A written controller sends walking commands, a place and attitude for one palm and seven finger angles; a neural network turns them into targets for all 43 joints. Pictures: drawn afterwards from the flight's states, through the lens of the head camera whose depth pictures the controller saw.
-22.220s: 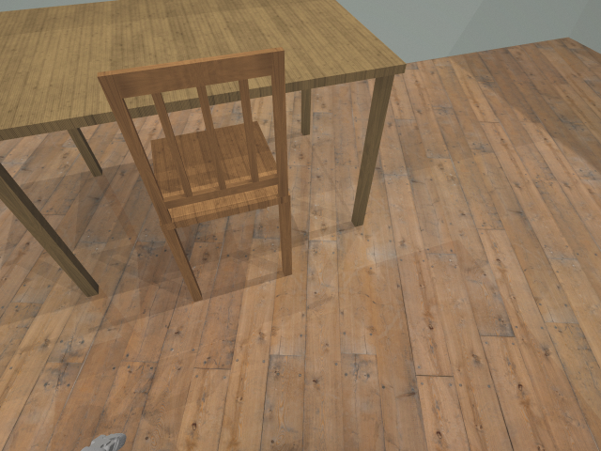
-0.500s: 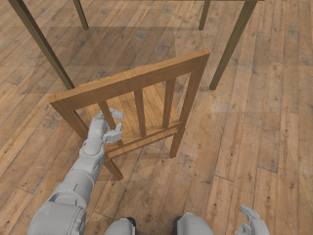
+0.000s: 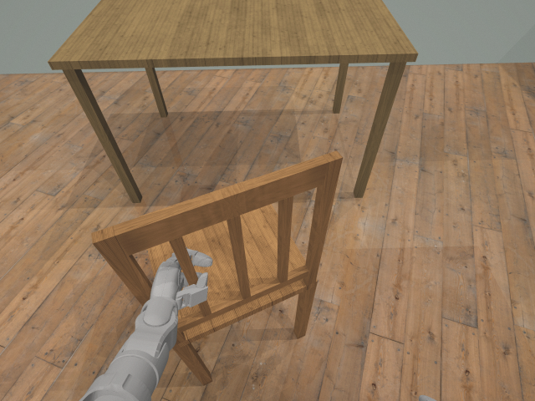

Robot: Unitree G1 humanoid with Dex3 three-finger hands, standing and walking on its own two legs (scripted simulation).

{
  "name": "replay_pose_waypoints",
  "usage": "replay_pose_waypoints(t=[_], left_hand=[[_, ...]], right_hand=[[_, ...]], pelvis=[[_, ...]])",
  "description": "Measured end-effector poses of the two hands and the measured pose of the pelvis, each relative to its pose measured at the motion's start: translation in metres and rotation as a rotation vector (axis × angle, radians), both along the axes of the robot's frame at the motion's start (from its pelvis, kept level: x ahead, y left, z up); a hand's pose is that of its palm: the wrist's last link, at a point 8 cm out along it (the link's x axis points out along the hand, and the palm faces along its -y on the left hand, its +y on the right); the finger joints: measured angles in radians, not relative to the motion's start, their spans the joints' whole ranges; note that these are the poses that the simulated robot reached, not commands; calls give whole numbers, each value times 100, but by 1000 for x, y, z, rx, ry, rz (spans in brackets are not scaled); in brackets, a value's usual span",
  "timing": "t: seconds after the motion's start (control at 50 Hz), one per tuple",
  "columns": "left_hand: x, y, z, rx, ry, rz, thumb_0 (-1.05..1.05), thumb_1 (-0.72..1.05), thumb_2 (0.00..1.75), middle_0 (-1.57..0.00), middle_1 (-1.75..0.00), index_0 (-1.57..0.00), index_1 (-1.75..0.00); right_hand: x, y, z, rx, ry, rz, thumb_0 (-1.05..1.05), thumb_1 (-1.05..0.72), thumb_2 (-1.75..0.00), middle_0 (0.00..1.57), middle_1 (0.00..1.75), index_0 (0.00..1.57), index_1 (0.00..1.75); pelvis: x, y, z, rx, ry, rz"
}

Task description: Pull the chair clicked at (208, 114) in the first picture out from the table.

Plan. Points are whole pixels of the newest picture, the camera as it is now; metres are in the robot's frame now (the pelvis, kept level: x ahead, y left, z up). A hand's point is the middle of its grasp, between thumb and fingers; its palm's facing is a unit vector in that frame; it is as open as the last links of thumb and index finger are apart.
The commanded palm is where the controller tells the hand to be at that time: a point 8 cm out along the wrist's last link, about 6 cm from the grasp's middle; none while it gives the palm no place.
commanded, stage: stop walking, hand still on the chair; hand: left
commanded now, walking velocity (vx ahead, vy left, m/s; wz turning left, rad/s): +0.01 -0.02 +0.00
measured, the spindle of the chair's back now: (240, 261) +0.38 +0.07 -0.08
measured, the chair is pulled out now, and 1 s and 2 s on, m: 0.61 0.62 0.62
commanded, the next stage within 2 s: open the thumb and straighten the fingers in 0.62 s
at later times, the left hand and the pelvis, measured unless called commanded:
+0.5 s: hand (200, 293) +0.30 +0.13 -0.06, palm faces +0.02 -0.98 -0.19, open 5.1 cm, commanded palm +0.28 +0.18 -0.04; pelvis +0.03 +0.00 +0.01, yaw -1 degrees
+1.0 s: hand (200, 293) +0.30 +0.13 -0.06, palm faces +0.02 -0.98 -0.18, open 8.9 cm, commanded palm +0.27 +0.18 -0.04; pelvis +0.02 +0.00 -0.01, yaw +0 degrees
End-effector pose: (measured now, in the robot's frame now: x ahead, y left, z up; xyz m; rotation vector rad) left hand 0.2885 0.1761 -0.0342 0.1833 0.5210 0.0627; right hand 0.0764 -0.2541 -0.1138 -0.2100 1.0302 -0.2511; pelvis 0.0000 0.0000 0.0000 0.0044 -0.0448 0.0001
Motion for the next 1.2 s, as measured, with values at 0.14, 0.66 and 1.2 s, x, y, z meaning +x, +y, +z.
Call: replay_pose_waypoints(t=[0.14, 0.66, 1.2], left_hand=[[-8, 2, 0, 2, -2, 0, 1, 71, 79, -16, -117, -49, -145], [-7, 2, 0, 4, -6, 2, 1, 70, 80, -16, -119, -49, -145], [-7, 3, -4, -9, -45, -26, 0, -42, 25, -23, -94, -34, -100]], right_hand=[[21, 13, 2, 29, -53, -4, 1, -91, -89, 20, 30, 20, 30], [76, 9, 24, 2, -132, 34, 1, -91, -89, 20, 30, 21, 30], [70, 10, -4, 66, -202, 64, 2, -91, -89, 20, 30, 20, 30]], pelvis=[[15, 2, 2, -2, 3, -13], [27, -2, 6, -4, 13, -14], [21, 1, -21, 7, 166, -1]])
